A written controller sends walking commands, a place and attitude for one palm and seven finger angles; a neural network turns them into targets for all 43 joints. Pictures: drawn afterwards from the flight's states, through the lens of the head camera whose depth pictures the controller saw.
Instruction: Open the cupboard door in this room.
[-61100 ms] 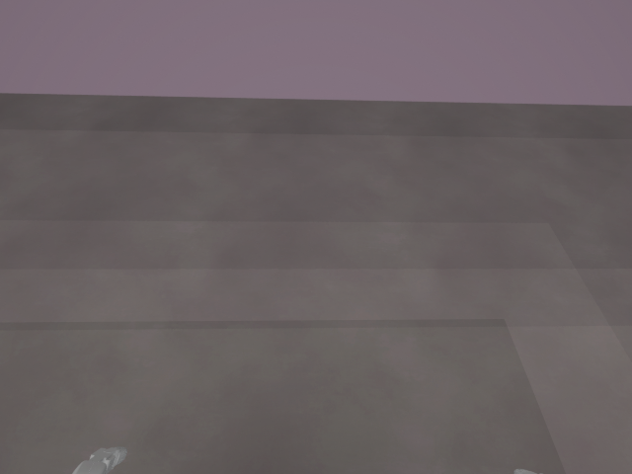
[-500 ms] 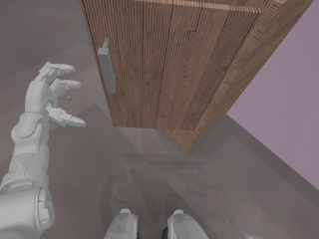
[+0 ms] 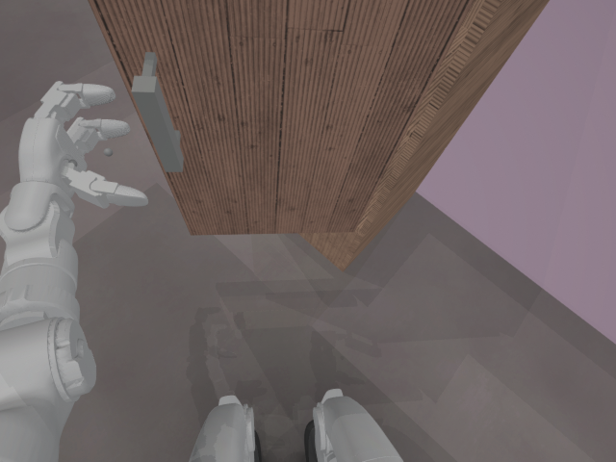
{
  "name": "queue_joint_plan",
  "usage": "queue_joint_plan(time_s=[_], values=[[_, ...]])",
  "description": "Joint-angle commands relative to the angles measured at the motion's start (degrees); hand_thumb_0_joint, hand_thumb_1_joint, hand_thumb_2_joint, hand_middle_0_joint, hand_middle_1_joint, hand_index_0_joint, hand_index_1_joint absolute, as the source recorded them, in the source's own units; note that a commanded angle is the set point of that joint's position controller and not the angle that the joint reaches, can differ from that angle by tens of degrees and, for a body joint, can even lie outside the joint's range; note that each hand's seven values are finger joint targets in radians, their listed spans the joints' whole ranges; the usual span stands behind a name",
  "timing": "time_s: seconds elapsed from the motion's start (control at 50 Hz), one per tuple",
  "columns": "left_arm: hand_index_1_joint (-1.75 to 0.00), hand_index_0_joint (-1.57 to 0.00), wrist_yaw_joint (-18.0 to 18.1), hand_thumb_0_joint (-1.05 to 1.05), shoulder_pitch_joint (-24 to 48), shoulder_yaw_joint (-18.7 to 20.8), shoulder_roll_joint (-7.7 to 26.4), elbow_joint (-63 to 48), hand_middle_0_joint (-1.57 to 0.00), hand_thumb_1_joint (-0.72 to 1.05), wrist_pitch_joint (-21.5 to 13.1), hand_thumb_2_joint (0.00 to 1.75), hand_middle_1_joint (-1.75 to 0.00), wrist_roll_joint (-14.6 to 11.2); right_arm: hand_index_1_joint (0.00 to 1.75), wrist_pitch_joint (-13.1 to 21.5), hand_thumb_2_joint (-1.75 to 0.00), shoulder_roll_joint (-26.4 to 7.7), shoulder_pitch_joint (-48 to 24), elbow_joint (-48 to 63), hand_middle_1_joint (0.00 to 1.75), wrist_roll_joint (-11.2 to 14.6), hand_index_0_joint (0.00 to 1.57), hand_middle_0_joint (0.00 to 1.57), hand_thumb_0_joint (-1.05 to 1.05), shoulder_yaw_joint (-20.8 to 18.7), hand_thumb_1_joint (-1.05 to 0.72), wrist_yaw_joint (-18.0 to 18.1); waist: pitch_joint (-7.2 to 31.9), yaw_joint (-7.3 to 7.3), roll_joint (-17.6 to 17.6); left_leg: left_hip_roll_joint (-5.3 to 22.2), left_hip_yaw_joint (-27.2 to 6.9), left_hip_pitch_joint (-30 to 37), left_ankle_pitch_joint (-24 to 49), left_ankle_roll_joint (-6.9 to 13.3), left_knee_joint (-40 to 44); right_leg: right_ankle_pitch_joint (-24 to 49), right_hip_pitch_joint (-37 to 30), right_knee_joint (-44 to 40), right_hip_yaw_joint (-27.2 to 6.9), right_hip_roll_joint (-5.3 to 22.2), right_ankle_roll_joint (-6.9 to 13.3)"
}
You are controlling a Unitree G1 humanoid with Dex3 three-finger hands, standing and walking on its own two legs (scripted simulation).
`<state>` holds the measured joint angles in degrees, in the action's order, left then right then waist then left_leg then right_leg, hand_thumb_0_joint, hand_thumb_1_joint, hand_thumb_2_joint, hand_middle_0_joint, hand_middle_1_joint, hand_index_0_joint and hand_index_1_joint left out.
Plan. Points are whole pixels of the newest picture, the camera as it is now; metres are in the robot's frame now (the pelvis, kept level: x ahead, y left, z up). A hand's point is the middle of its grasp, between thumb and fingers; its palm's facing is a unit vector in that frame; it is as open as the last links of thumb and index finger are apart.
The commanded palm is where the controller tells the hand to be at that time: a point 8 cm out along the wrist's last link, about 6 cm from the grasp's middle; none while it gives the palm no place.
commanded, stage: move the hooked fingers beside the handle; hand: left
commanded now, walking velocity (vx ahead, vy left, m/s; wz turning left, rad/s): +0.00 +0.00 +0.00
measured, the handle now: (163, 117) +0.54 +0.15 +0.06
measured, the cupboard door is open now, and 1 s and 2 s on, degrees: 46 46 46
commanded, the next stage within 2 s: slide the fingers in behind the handle in 0.64 s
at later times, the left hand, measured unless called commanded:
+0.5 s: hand (105, 162) +0.47 +0.21 +0.05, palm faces +0.00 -1.00 +0.00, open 14.0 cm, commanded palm +0.45 +0.26 +0.05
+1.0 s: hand (121, 160) +0.48 +0.20 +0.05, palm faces -0.02 -1.00 +0.01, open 14.0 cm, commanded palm +0.46 +0.23 +0.05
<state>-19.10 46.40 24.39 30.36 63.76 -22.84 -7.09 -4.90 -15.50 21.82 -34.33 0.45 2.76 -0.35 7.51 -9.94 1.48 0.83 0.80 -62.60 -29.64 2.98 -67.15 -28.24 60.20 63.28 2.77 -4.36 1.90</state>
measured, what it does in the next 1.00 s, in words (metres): stands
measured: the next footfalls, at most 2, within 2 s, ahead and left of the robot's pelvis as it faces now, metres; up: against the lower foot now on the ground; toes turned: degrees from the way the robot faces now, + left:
none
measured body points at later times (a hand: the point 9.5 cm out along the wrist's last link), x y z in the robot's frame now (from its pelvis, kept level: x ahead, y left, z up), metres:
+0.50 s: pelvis +0.00 +0.00 +0.00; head +0.13 +0.03 +0.43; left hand +0.47 +0.27 +0.05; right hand +0.06 -0.27 -0.11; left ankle +0.01 +0.08 -0.64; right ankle +0.01 -0.10 -0.64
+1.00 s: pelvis +0.00 +0.00 +0.00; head +0.13 +0.03 +0.43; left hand +0.47 +0.25 +0.05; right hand +0.02 -0.26 -0.11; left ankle +0.01 +0.08 -0.64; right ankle +0.01 -0.10 -0.64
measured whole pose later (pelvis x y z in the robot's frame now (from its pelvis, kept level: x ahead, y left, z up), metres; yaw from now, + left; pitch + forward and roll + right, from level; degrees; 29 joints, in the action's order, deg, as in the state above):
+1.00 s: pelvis +0.00 +0.00 +0.00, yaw +1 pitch +24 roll -4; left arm -16.4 45.9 19.9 25.8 63.2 -25.1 -7.7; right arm -4.8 -15.4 21.0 -35.4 0.5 2.2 -0.7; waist 7.8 -9.1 1.4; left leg 0.3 0.0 -61.8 -29.4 3.1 -67.3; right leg -28.1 58.8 62.9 3.5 -3.9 1.7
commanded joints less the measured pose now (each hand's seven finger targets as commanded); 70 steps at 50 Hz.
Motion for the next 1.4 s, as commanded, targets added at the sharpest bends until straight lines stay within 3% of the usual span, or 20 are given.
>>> queue_joint_plan(time_s=[0.0, 0.04, 0.1, 0.14, 0.18, 0.32, 0.38, 0.46, 0.5, 0.54, 0.58, 0.64, 0.72, 0.84, 0.92, 1.06, 1.12, 1.2, 1.28, 1.38], values=[[-1.2, -0.3, -0.1, 0.0, 18.6, 1.5, 14.2, -16.9, -0.3, -0.5, -5.3, 0.3, -1.2, -1.9, 0.3, 0.8, -0.9, -10.2, 8.1, 3.8, 0.3, -0.3, 0.2, 0.2, 0.0, -4.4, -0.9, 0.6, 31.5, 2.57, 8.3, 0.9, -4.8, 26.7, 30.2, -1.3, 7.1, 23.1, -13.8, -6.6, -2.1, 0.9, -0.2], [-1.2, -0.3, 0.2, 0.0, 17.8, -0.1, 11.2, -19.4, -0.3, -0.5, -5.9, 0.3, -1.2, -2.7, 0.3, 0.9, -0.9, -9.8, 7.6, 3.7, 0.3, -0.1, 0.2, 0.2, 0.0, -4.7, -0.9, 0.5, 32.3, 2.26, 7.5, 0.8, -4.8, 28.3, 31.1, -1.3, 7.1, 23.7, -14.1, -7.1, -2.1, 0.9, -0.3], [-1.2, -0.3, 0.5, 0.0, 17.7, 0.2, 11.6, -18.3, -0.3, -0.5, -5.8, 0.3, -1.2, -2.9, 0.3, 0.9, -0.9, -9.9, 7.8, 2.9, 0.3, 0.1, 0.2, 0.2, 0.0, -4.7, -0.9, 0.6, 29.8, 1.77, 6.3, 0.7, -4.4, 26.6, 29.1, -1.1, 7.5, 23.7, -14.9, -7.8, -2.4, 0.8, -0.5], [-1.2, -0.3, 0.6, 0.0, 18.0, -0.8, 10.8, -14.1, -0.3, -0.5, -5.1, 0.3, -1.2, -2.2, 0.3, 0.8, -0.9, -9.9, 7.7, 2.1, 0.3, 0.2, 0.2, 0.2, 0.0, -4.6, -0.9, 0.8, 25.0, 0.95, 4.6, 0.6, -4.4, 23.7, 25.4, -1.0, 7.9, 21.1, -13.6, -8.2, -2.3, 0.9, -0.5], [-1.2, -0.3, 0.5, 0.0, 19.3, -2.2, 9.5, -13.9, -0.3, -0.5, -5.1, 0.3, -1.2, -1.9, 0.3, 0.9, -0.9, -9.7, 7.5, 2.2, 0.3, 0.2, 0.2, 0.2, 0.0, -4.5, -0.9, 0.8, 23.8, 0.69, 7.3, 0.5, -4.5, 24.6, 25.2, -1.0, 7.7, 20.2, -11.7, -8.0, -2.2, 1.0, -0.2], [-1.2, -0.3, 0.3, 0.0, 21.7, -3.1, 8.8, -13.9, -0.3, -0.5, -6.9, 0.3, -1.2, -2.2, 0.3, 1.3, -0.9, -9.9, 6.0, 2.2, 0.3, 0.0, 0.2, 0.2, 0.0, -4.4, -0.9, 0.7, 26.5, 0.8, 8.7, 0.6, -5.4, 27.9, 25.9, -1.6, 7.1, 18.6, -9.3, -7.3, -1.8, 1.0, 0.0], [-1.2, -0.3, 0.6, 0.0, 21.3, -0.8, 11.7, -10.8, -0.3, -0.5, -6.3, 0.3, -1.2, -2.1, 0.3, 1.3, -0.9, -10.5, 6.4, 2.1, 0.3, 0.0, 0.2, 0.2, 0.0, -4.3, -0.9, 1.0, 25.6, 0.51, 5.3, 0.5, -5.5, 24.4, 24.3, -1.2, 6.6, 18.5, -10.6, -6.9, -2.0, 0.9, -0.1], [-1.2, -0.3, 0.9, 0.0, 21.3, -1.8, 10.8, -11.9, -0.3, -0.5, -6.0, 0.3, -1.2, -1.3, 0.3, 1.3, -0.9, -10.1, 5.7, 2.9, 0.3, 0.0, 0.2, 0.2, 0.0, -4.2, -0.9, 0.8, 27.5, 1.25, 7.4, 0.4, -5.1, 24.6, 24.3, -1.3, 6.6, 18.3, -10.8, -6.6, -2.1, 1.1, -0.1], [-1.2, -0.3, 0.8, 0.0, 22.2, -0.2, 13.0, -12.3, -0.3, -0.5, -6.3, 0.3, -1.2, -1.3, 0.3, 1.1, -0.9, -10.5, 6.0, 2.9, 0.3, -0.1, 0.2, 0.2, 0.0, -4.1, -0.9, 0.8, 27.7, 1.29, 7.7, 0.5, -5.3, 25.1, 24.7, -1.4, 6.4, 18.4, -10.3, -6.4, -2.1, 1.0, -0.1], [-1.2, -0.3, 0.7, 0.0, 23.1, -2.1, 10.8, -12.1, -0.3, -0.5, -6.2, 0.3, -1.2, -1.4, 0.3, 1.1, -0.9, -10.2, 5.7, 3.1, 0.3, 0.0, 0.2, 0.2, 0.0, -4.0, -0.9, 0.9, 27.1, 0.53, 6.1, 0.5, -5.4, 23.9, 23.0, -1.2, 6.6, 17.3, -10.4, -6.6, -2.1, 1.0, -0.2], [-1.2, -0.3, 0.7, 0.0, 24.4, -2.1, 10.7, -13.5, -0.3, -0.5, -6.6, 0.3, -1.2, -1.8, 0.3, 1.4, -0.9, -10.1, 5.9, 3.0, 0.3, 0.0, 0.2, 0.2, 0.0, -4.1, -0.9, 0.9, 28.0, 0.53, 8.7, 0.5, -5.6, 25.7, 24.0, -1.3, 6.3, 17.5, -9.2, -6.4, -2.1, 0.9, 0.0], [-1.2, -0.3, 1.0, 0.0, 23.1, 0.2, 12.8, -13.3, -0.3, -0.5, -6.5, 0.3, -1.2, -2.0, 0.3, 1.3, -0.9, -10.6, 6.3, 2.6, 0.3, -0.1, 0.2, 0.2, 0.0, -4.3, -0.9, 1.0, 29.7, 1.06, 6.8, 0.6, -5.6, 25.6, 23.9, -1.3, 6.5, 17.4, -10.6, -6.7, -2.1, 0.9, -0.2], [-1.2, -0.3, 0.3, 0.0, 21.2, -0.3, 12.6, -11.0, -0.3, -0.5, -5.3, 0.3, -1.2, -1.8, 0.3, 1.2, -0.9, -10.4, 6.7, 2.5, 0.3, 0.1, 0.2, 0.2, 0.0, -4.0, -0.9, 1.0, 27.1, 1.12, 6.7, 0.5, -5.0, 23.2, 23.2, -1.1, 6.8, 17.9, -11.4, -7.0, -2.2, 0.9, -0.2], [-1.2, -0.3, 0.9, 0.0, 22.3, -3.8, 7.7, -11.8, -0.3, -0.5, -5.4, 0.3, -1.2, -2.0, 0.3, 1.2, -0.9, -10.2, 6.9, 2.3, 0.3, 0.0, 0.2, 0.2, 0.0, -4.3, -0.9, 0.8, 25.5, 0.04, 6.4, 0.7, -5.7, 24.9, 21.8, -1.3, 7.4, 15.4, -8.3, -7.7, -1.6, 0.8, -0.2], [-1.2, -0.3, 2.6, 0.0, 23.1, -3.5, 7.4, -13.2, -0.3, -0.5, -6.4, 0.3, -1.2, -1.6, 0.3, 1.4, -0.9, -10.2, 7.2, 2.1, 0.3, -0.3, 0.2, 0.2, 0.0, -4.6, -0.9, 0.5, 27.8, 0.75, 8.8, 0.8, -6.4, 27.9, 23.8, -2.0, 7.6, 15.2, -7.0, -6.9, -1.1, 0.9, 0.2], [-1.2, -0.3, 6.1, 0.0, 24.2, -4.4, 6.0, -13.4, -0.3, -0.5, -7.2, 0.3, -1.2, 0.2, 0.3, 1.0, -0.9, -9.9, 7.2, 2.2, 0.3, -0.8, 0.2, 0.2, 0.0, -4.7, -0.9, -0.1, 27.6, 0.34, 7.8, 0.7, -6.4, 27.5, 24.7, -2.1, 7.2, 16.2, -7.4, -6.4, -1.0, 0.9, 0.1], [-1.2, -0.3, 7.0, 0.0, 23.8, -3.5, 6.5, -14.7, -0.3, -0.5, -7.7, 0.3, -1.2, 0.2, 0.3, 0.9, -0.9, -9.8, 7.0, 2.4, 0.3, -0.9, 0.2, 0.2, 0.0, -4.7, -0.9, -0.3, 30.0, 0.77, 8.5, 0.6, -6.1, 28.5, 26.8, -2.1, 6.8, 18.2, -8.6, -6.1, -1.2, 0.9, 0.0], [-1.2, -0.3, 7.4, 0.0, 21.4, -2.9, 6.4, -13.3, -0.3, -0.5, -7.4, 0.3, -1.2, 0.3, 0.3, 0.7, -0.9, -9.6, 7.2, 2.9, 0.3, -0.9, 0.2, 0.2, 0.0, -4.6, -0.9, -0.4, 29.2, 1.1, 5.6, 0.3, -5.2, 25.7, 26.4, -1.7, 6.8, 20.2, -11.6, -6.2, -1.6, 0.9, -0.2], [-1.2, -0.3, 7.1, 0.0, 20.4, -6.6, 1.5, -15.8, -0.3, -0.5, -7.6, 0.3, -1.2, -0.2, 0.3, 0.5, -0.9, -8.9, 6.7, 3.4, 0.3, -0.8, 0.2, 0.2, 0.0, -4.8, -0.9, -0.8, 29.0, 1.01, 7.6, 0.4, -5.3, 28.6, 28.9, -1.9, 7.0, 21.2, -10.7, -6.4, -1.2, 0.8, 0.1], [-1.2, -0.3, 7.9, 0.0, 20.5, -8.6, -1.9, -14.3, -0.3, -0.5, -7.1, 0.3, -1.2, -0.9, 0.3, 0.5, -0.9, -8.7, 6.6, 2.6, 0.3, -0.6, 0.2, 0.2, 0.0, -5.0, -0.9, -0.9, 25.1, -0.22, 3.8, 0.2, -5.1, 25.9, 25.3, -1.6, 7.3, 20.0, -10.2, -7.2, -1.3, 0.8, -0.2]])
